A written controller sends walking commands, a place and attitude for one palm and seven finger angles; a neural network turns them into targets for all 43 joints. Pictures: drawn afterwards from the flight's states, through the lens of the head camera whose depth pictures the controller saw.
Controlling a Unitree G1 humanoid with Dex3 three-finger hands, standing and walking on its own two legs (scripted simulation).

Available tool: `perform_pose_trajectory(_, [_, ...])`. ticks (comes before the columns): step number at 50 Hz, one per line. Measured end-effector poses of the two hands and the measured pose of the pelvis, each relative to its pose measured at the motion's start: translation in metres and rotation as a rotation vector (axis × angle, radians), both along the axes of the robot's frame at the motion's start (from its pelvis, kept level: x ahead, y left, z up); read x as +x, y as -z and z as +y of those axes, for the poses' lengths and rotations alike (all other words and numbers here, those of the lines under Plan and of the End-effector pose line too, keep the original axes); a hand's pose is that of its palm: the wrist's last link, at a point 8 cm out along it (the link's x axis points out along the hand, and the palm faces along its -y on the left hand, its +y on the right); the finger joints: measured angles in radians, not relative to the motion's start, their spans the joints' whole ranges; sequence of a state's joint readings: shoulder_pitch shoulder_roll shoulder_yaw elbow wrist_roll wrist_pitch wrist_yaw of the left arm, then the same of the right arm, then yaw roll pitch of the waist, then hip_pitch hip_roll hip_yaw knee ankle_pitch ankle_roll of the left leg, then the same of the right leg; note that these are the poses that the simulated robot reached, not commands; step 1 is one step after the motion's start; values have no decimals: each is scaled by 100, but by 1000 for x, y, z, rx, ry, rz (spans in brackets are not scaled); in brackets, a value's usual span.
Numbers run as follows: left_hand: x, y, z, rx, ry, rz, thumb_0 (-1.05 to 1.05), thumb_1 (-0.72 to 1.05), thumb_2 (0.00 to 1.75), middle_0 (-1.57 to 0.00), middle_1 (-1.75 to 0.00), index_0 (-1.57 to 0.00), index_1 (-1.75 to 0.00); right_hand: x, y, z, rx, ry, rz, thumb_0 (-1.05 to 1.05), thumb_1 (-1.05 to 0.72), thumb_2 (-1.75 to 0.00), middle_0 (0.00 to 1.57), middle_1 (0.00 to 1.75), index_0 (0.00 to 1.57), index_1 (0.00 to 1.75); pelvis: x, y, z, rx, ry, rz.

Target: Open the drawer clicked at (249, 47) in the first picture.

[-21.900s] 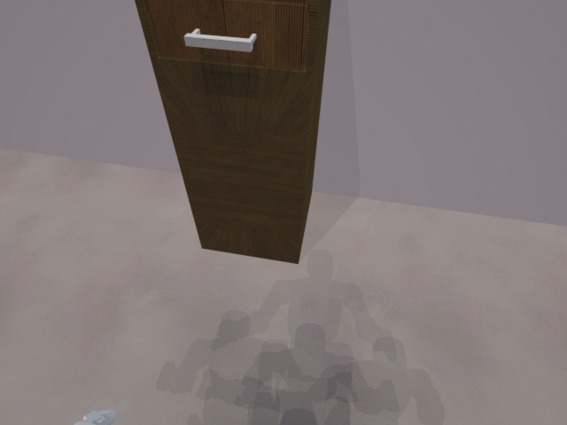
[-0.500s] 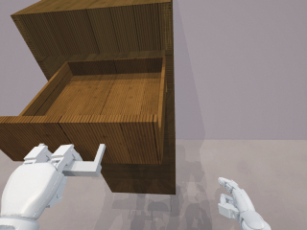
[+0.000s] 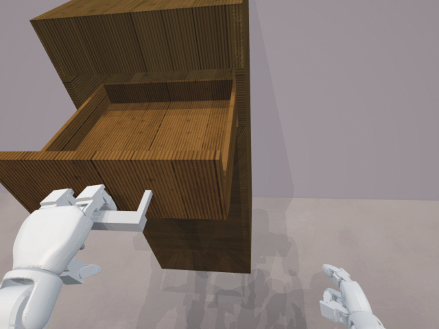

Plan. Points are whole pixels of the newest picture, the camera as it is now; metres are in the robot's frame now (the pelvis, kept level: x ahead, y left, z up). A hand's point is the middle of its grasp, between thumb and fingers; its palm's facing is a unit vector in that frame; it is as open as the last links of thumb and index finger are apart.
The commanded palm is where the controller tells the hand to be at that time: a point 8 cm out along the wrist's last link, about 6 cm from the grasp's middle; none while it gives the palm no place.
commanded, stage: open the thumb to release the handle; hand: left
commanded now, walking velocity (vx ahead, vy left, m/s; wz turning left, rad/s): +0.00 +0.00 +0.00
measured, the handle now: (100, 208) +0.24 +0.23 +0.16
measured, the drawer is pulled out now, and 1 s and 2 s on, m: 0.29 0.29 0.29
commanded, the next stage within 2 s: lift the hand off the handle in 0.08 s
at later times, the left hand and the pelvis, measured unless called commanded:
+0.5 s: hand (85, 238) +0.20 +0.24 +0.13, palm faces +0.13 -0.09 -0.99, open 13.8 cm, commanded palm +0.17 +0.24 +0.20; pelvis -0.01 +0.00 +0.00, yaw +1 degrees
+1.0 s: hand (76, 219) +0.21 +0.25 +0.17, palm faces +0.11 -0.07 -0.99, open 13.1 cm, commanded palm +0.18 +0.24 +0.27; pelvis -0.02 +0.01 +0.00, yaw +2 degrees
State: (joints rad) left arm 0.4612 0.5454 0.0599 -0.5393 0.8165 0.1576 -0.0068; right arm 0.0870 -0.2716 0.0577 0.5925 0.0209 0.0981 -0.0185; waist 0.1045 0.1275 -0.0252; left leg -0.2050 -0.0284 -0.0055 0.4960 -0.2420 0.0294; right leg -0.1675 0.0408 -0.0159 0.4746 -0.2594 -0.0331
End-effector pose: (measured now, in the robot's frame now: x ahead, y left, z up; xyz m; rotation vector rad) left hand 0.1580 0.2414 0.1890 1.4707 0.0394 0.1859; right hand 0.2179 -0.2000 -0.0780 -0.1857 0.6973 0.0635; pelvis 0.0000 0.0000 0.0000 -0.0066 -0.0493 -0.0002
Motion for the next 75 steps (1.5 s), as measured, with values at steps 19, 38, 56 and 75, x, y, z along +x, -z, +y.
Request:
perform_pose_trajectory(19, [7,7,6,12,29,-16,0,-48,30,-31,-121,-32,-120,-7,4,3,-20,-13,3,1,-90,-90,20,30,20,30,-9,0,-2,-4,-20,-3])
perform_pose_trajectory(38, [21,-10,8,23,69,-6,0,-49,30,-39,-124,-40,-125,6,-3,33,28,-54,-36,1,-90,-90,20,30,20,30,-12,-2,8,-1,-28,-20])
perform_pose_trajectory(56, [23,-51,5,61,111,-61,0,-49,30,-48,-126,-44,-126,14,-9,47,51,-106,-61,1,-90,-90,20,30,20,30,-18,-3,9,-1,-40,-32])
perform_pose_trajectory(75, [36,-134,3,64,48,-251,0,-50,30,-35,-122,-34,-121,0,-13,29,95,-80,-76,1,-90,-90,20,30,20,30,-33,0,2,9,-19,-20])
